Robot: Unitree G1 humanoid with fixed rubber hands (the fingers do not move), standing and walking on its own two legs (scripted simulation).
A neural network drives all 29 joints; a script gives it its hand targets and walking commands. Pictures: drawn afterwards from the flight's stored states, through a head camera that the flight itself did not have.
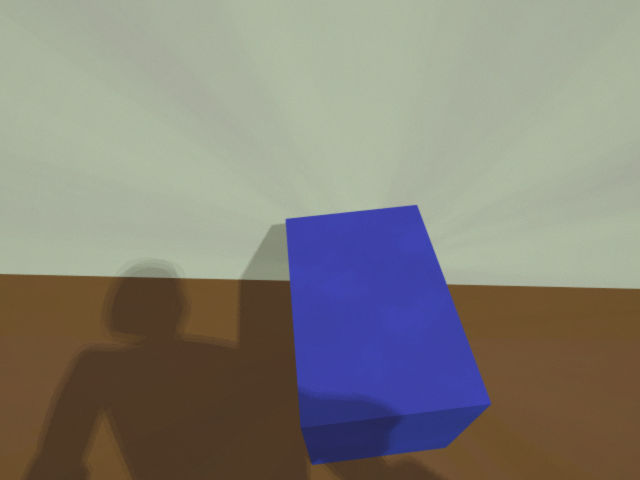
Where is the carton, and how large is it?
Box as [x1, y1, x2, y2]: [286, 205, 490, 464]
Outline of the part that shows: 416,205 286,219 300,426 312,464 445,447 490,404 486,390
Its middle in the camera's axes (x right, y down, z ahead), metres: +0.06 +0.12 +0.52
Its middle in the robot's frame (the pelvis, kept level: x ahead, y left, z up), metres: +0.32 -0.04 -0.01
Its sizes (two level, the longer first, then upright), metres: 0.264 0.181 0.198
